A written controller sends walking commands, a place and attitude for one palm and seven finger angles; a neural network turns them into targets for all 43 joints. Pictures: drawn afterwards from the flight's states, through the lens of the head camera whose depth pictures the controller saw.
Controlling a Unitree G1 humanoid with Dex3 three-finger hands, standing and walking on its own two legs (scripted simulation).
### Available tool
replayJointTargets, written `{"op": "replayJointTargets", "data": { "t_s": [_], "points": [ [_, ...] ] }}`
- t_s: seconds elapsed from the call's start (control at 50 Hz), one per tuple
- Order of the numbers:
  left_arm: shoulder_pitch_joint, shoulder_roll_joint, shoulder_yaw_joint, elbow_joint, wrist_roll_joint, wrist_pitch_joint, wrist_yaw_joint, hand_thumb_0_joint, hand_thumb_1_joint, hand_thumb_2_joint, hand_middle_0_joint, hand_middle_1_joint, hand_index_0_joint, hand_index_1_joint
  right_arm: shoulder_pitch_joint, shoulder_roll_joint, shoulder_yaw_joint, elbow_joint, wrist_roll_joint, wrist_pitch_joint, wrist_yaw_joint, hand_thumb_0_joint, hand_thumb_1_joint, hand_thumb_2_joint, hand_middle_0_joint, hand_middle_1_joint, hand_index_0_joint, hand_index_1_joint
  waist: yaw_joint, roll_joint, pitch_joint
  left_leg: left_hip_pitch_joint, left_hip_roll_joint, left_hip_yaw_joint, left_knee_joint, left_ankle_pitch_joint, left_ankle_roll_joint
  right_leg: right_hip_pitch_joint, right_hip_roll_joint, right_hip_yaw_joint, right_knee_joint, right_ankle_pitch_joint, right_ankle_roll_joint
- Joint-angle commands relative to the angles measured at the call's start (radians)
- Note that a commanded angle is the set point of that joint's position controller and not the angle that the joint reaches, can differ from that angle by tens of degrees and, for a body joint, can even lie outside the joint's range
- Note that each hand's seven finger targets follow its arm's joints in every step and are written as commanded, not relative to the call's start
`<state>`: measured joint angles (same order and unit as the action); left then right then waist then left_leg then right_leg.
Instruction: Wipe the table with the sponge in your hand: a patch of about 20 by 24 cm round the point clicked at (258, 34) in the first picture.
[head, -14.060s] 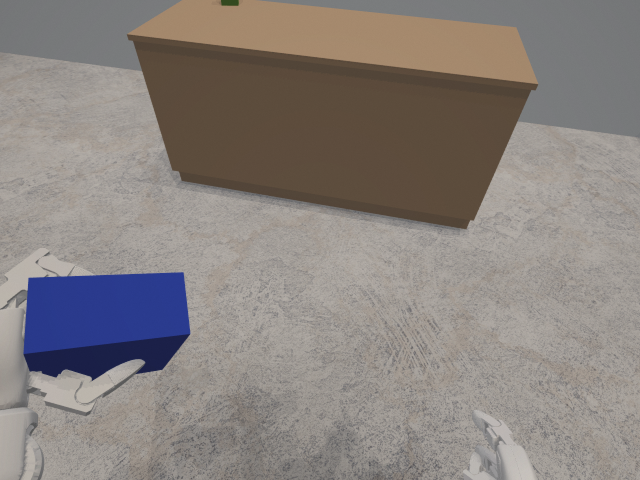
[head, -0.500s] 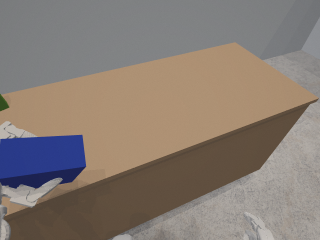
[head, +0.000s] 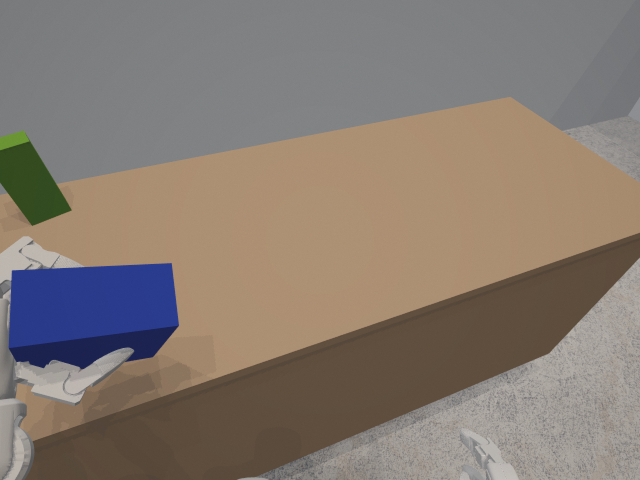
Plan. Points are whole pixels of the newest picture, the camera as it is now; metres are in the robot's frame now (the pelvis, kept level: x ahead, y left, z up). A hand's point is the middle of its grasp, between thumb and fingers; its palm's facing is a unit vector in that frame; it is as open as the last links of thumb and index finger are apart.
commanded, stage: shuffle to correct the standing spot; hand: left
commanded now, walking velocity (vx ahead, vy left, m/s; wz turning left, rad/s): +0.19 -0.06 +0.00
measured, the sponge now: (118, 320) +0.22 +0.22 +0.15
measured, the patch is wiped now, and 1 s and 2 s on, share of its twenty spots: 0.00 0.00 0.00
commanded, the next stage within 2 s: come to a stop and stand still in 0.48 s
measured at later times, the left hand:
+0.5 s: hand (93, 300) +0.24 +0.25 +0.16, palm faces +0.40 -0.84 -0.37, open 10.1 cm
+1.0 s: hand (96, 273) +0.25 +0.25 +0.18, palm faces +0.39 -0.81 -0.44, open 10.1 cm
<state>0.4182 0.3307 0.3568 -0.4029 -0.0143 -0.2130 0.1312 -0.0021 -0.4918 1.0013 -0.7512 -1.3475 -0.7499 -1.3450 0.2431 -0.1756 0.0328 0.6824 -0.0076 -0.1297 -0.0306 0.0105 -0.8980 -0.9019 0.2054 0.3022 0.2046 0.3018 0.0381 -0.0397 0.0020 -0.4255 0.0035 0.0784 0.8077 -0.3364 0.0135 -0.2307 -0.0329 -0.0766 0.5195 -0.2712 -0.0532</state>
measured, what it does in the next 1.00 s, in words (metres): steps on the spot: left foot, then right foot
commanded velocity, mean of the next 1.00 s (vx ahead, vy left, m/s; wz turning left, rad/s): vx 0.09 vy -0.06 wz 0.00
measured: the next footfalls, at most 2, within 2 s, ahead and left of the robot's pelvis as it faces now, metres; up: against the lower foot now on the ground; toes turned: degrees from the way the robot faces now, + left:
left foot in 0.08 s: +0.07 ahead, +0.09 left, +0.00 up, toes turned -6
right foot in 0.34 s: +0.06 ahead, -0.08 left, +0.00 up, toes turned -4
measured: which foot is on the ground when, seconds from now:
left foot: up 0.00-0.06, down 0.08-1.00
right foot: down 0.00-0.10, up 0.12-0.32, down 0.34-1.00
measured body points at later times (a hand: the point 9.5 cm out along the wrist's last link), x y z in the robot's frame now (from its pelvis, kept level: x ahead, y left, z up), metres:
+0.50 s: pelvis +0.02 +0.00 -0.01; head +0.02 +0.01 +0.44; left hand +0.21 +0.29 +0.18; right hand +0.17 -0.22 -0.10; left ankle +0.06 +0.13 -0.74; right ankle +0.02 -0.08 -0.74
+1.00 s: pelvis +0.02 -0.01 +0.00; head +0.03 -0.01 +0.44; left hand +0.22 +0.29 +0.21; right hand +0.20 -0.24 -0.08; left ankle +0.06 +0.13 -0.74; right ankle +0.02 -0.08 -0.74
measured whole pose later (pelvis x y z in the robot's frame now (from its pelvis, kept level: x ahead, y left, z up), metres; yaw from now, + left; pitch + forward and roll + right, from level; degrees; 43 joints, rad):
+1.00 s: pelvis +0.02 -0.01 +0.00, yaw +0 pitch -1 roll -1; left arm 0.30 0.46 0.36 -0.40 -0.04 -0.18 0.09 0.00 -0.49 1.00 -0.75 -1.35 -0.75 -1.34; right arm 0.22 -0.23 0.01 0.58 0.04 -0.12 -0.08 0.01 -0.90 -0.90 0.20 0.30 0.20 0.30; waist 0.04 0.01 0.04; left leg -0.28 0.06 0.00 0.52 -0.22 -0.03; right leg -0.21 0.04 -0.14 0.48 -0.27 -0.07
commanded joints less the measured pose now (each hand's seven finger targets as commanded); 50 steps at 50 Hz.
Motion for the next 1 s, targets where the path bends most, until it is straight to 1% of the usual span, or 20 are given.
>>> {"op": "replayJointTargets", "data": {
  "t_s": [0.0, 0.02, 0.06, 0.08, 0.1, 0.14, 0.18, 0.24, 0.28, 0.32, 0.34, 0.38, 0.54, 0.72, 0.78, 0.9, 0.92, 0.94, 0.96, 0.98],
  "points": [
    [-0.136, 0.186, 0.085, -0.259, -0.013, -0.06, 0.019, 0.0, 0.1, 1.3, -1.2, -1.6, -1.2, -1.6, -0.134, -0.114, -0.065, -0.197, -0.002, -0.068, -0.029, 0.0, -0.9, -0.9, 0.2, 0.3, 0.2, 0.3, -0.015, -0.044, -0.085, 0.263, -0.017, 0.055, -0.336, 0.114, 0.014, -0.041, -0.118, 0.147, -0.133, -0.011, -0.055],
    [-0.121, 0.197, 0.094, -0.296, -0.016, -0.059, 0.017, 0.0, 0.1, 1.3, -1.2, -1.6, -1.2, -1.6, -0.14, -0.131, -0.081, -0.204, 0.005, -0.069, -0.033, 0.0, -0.9, -0.9, 0.2, 0.3, 0.2, 0.3, -0.021, 0.004, -0.08, 0.347, 0.032, -0.01, -0.377, 0.141, 0.027, -0.087, -0.1, 0.159, -0.066, 0.024, -0.037],
    [-0.157, 0.19, 0.082, -0.346, -0.011, -0.059, 0.017, 0.0, 0.1, 1.3, -1.2, -1.6, -1.2, -1.6, -0.122, -0.177, -0.094, -0.224, 0.017, -0.051, -0.028, 0.0, -0.9, -0.9, 0.2, 0.3, 0.2, 0.3, -0.03, 0.217, -0.117, 0.397, 0.235, -0.322, -0.443, 0.339, 0.115, -0.19, 0.023, 0.062, 0.199, -0.05, 0.027],
    [-0.112, 0.213, 0.105, -0.273, -0.01, -0.055, 0.009, 0.0, 0.1, 1.3, -1.2, -1.6, -1.2, -1.6, -0.129, -0.157, -0.087, -0.215, 0.016, -0.043, -0.028, 0.0, -0.9, -0.9, 0.2, 0.3, 0.2, 0.3, -0.034, 0.257, -0.115, 0.345, 0.301, -0.4, -0.532, 0.209, 0.152, -0.221, 0.031, 0.054, 0.319, -0.24, 0.036],
    [-0.106, 0.234, 0.119, -0.312, -0.013, -0.045, 0.007, 0.0, 0.1, 1.3, -1.2, -1.6, -1.2, -1.6, -0.146, -0.139, -0.078, -0.224, 0.003, -0.037, -0.032, 0.0, -0.9, -0.9, 0.2, 0.3, 0.2, 0.3, -0.038, 0.327, -0.086, 0.276, 0.328, -0.47, -0.592, 0.077, 0.178, -0.23, 0.019, 0.065, 0.407, -0.247, 0.035],
    [-0.091, 0.243, 0.131, -0.387, -0.015, -0.05, 0.004, 0.0, 0.1, 1.3, -1.2, -1.6, -1.2, -1.6, -0.148, -0.124, -0.072, -0.219, 0.002, -0.038, -0.033, 0.0, -0.9, -0.9, 0.2, 0.3, 0.2, 0.3, -0.037, 0.269, -0.058, 0.245, 0.309, -0.395, -0.566, 0.177, 0.186, -0.248, 0.002, 0.069, 0.429, -0.179, 0.035],
    [-0.019, 0.217, 0.129, -0.391, -0.02, -0.045, 0.003, 0.0, 0.1, 1.3, -1.2, -1.6, -1.2, -1.6, -0.113, -0.136, -0.078, -0.222, 0.008, -0.037, -0.022, 0.0, -0.9, -0.9, 0.2, 0.3, 0.2, 0.3, -0.03, 0.239, -0.108, 0.22, 0.256, -0.246, -0.51, 0.332, 0.141, -0.145, 0.013, 0.024, 0.291, -0.139, 0.037],
    [0.035, 0.217, 0.137, -0.342, -0.033, -0.031, -0.002, 0.0, 0.1, 1.3, -1.2, -1.6, -1.2, -1.6, -0.094, -0.14, -0.065, -0.236, 0.018, -0.037, -0.023, 0.0, -0.9, -0.9, 0.2, 0.3, 0.2, 0.3, -0.036, 0.248, -0.126, 0.188, 0.229, -0.177, -0.454, 0.32, 0.093, -0.024, 0.038, -0.028, 0.024, -0.044, 0.047],
    [-0.013, 0.23, 0.146, -0.303, -0.035, -0.019, -0.003, 0.0, 0.1, 1.3, -1.2, -1.6, -1.2, -1.6, -0.101, -0.139, -0.062, -0.24, 0.021, -0.033, -0.03, 0.0, -0.9, -0.9, 0.2, 0.3, 0.2, 0.3, -0.038, 0.219, -0.136, 0.125, 0.208, -0.147, -0.416, 0.168, 0.059, 0.094, 0.039, -0.03, -0.113, 0.034, 0.042],
    [-0.05, 0.241, 0.152, -0.266, -0.037, -0.011, -0.001, 0.0, 0.1, 1.3, -1.2, -1.6, -1.2, -1.6, -0.103, -0.135, -0.056, -0.234, 0.019, -0.03, -0.038, 0.0, -0.9, -0.9, 0.2, 0.3, 0.2, 0.3, -0.052, 0.161, -0.104, 0.067, 0.16, -0.126, -0.4, -0.014, 0.031, 0.128, 0.011, 0.022, -0.162, 0.063, 0.021],
    [-0.062, 0.19, 0.116, -0.245, -0.04, 0.0, -0.006, 0.0, 0.1, 1.3, -1.2, -1.6, -1.2, -1.6, -0.09, -0.134, -0.061, -0.231, 0.021, -0.029, -0.037, 0.0, -0.9, -0.9, 0.2, 0.3, 0.2, 0.3, -0.053, 0.069, -0.104, 0.053, 0.112, -0.095, -0.362, -0.088, 0.02, 0.106, -0.01, 0.086, -0.14, 0.038, -0.004],
    [-0.053, 0.189, 0.101, -0.25, -0.054, 0.021, -0.007, 0.0, 0.1, 1.3, -1.2, -1.6, -1.2, -1.6, -0.094, -0.133, -0.067, -0.238, 0.02, -0.022, -0.037, 0.0, -0.9, -0.9, 0.2, 0.3, 0.2, 0.3, -0.054, -0.048, -0.086, 0.147, 0.05, -0.056, -0.251, -0.042, 0.011, -0.049, -0.098, 0.238, -0.201, -0.058, -0.055],
    [-0.097, 0.217, 0.107, -0.346, -0.038, 0.005, 0.008, 0.0, 0.1, 1.3, -1.2, -1.6, -1.2, -1.6, -0.154, -0.125, -0.049, -0.231, 0.014, -0.02, -0.043, 0.0, -0.9, -0.9, 0.2, 0.3, 0.2, 0.3, -0.042, 0.137, -0.073, 0.153, 0.127, -0.157, -0.378, 0.139, 0.044, 0.027, -0.024, 0.107, -0.103, 0.103, -0.003],
    [0.088, 0.224, 0.155, -0.303, -0.068, 0.011, 0.009, 0.0, 0.1, 1.3, -1.2, -1.6, -1.2, -1.6, -0.139, -0.128, -0.065, -0.238, 0.024, -0.005, -0.027, 0.0, -0.9, -0.9, 0.2, 0.3, 0.2, 0.3, -0.046, 0.064, -0.172, 0.229, 0.081, -0.08, -0.283, 0.398, 0.006, 0.13, -0.079, 0.137, -0.108, 0.52, 0.012],
    [0.069, 0.21, 0.136, -0.286, -0.069, 0.018, 0.009, 0.0, 0.1, 1.3, -1.2, -1.6, -1.2, -1.6, -0.145, -0.132, -0.064, -0.241, 0.022, 0.005, -0.029, 0.0, -0.9, -0.9, 0.2, 0.3, 0.2, 0.3, -0.045, 0.028, -0.158, 0.222, 0.081, -0.079, -0.287, 0.377, 0.007, 0.128, -0.08, 0.135, -0.123, 0.512, 0.035],
    [-0.014, 0.199, 0.093, -0.3, -0.059, 0.031, 0.017, 0.0, 0.1, 1.3, -1.2, -1.6, -1.2, -1.6, -0.163, -0.137, -0.061, -0.234, 0.018, 0.005, -0.038, 0.0, -0.9, -0.9, 0.2, 0.3, 0.2, 0.3, -0.04, 0.033, -0.089, 0.227, 0.071, -0.095, -0.331, 0.218, 0.008, 0.046, -0.079, 0.161, -0.206, 0.266, 0.04],
    [-1.025, 1.001, 0.459, -0.643, -0.046, -0.159, 0.008, 0.0, 0.1, 1.3, -1.2, -1.6, -1.2, -1.6, -0.043, -0.164, 0.027, -0.281, 0.118, -0.02, -0.092, 0.0, -0.9, -0.9, 0.2, 0.3, 0.2, 0.3, -0.075, 0.233, 0.014, 0.135, 0.044, -0.093, -0.347, 0.194, 0.041, -0.089, -0.073, 0.099, -0.162, 0.09, 0.069],
    [-0.553, 0.414, 0.298, -0.108, -0.028, -0.085, -0.007, 0.0, 0.1, 1.3, -1.2, -1.6, -1.2, -1.6, -0.088, -0.089, -0.04, -0.244, 0.075, -0.062, -0.064, 0.0, -0.9, -0.9, 0.2, 0.3, 0.2, 0.3, -0.053, 0.048, 0.049, 0.192, 0.101, -0.115, -0.315, 0.151, 0.027, -0.167, -0.082, 0.135, -0.202, -0.119, 0.033],
    [-0.379, 0.362, 0.226, 0.019, -0.042, -0.048, -0.018, 0.0, 0.1, 1.3, -1.2, -1.6, -1.2, -1.6, -0.112, -0.147, -0.048, -0.211, 0.037, -0.064, -0.033, 0.0, -0.9, -0.9, 0.2, 0.3, 0.2, 0.3, -0.014, 0.039, -0.019, 0.237, 0.054, -0.086, -0.281, 0.081, 0.012, -0.134, -0.062, 0.233, -0.235, -0.065, 0.016],
    [-0.367, 0.376, 0.208, -0.098, -0.042, -0.053, -0.025, 0.0, 0.1, 1.3, -1.2, -1.6, -1.2, -1.6, -0.105, -0.182, -0.067, -0.226, 0.023, -0.068, -0.016, 0.0, -0.9, -0.9, 0.2, 0.3, 0.2, 0.3, -0.003, -0.006, -0.035, 0.192, 0.025, -0.072, -0.221, 0.037, 0.016, -0.107, -0.11, 0.287, -0.266, -0.041, 0.018]
  ]
}}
